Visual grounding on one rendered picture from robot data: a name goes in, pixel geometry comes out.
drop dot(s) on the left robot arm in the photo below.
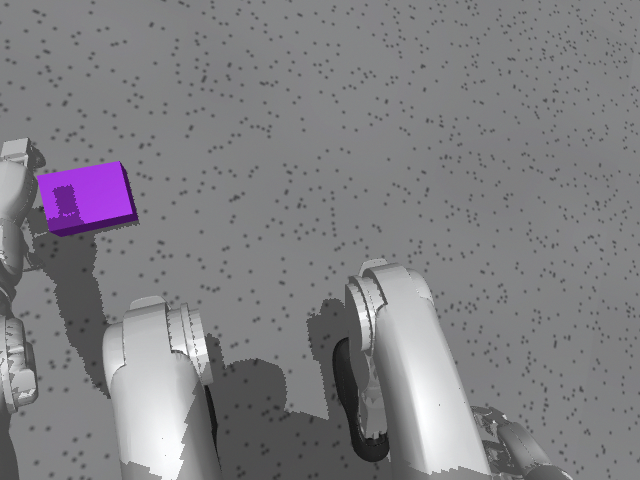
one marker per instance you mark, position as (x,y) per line
(18,375)

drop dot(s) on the left robot hand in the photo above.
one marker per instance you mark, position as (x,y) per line
(18,188)

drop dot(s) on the right robot foot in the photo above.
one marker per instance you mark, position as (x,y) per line
(369,449)

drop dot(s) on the right robot hand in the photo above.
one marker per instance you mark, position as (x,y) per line
(516,454)

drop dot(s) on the small box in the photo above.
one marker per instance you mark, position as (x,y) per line
(88,198)

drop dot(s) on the left robot foot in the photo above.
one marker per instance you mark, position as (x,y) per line
(212,416)

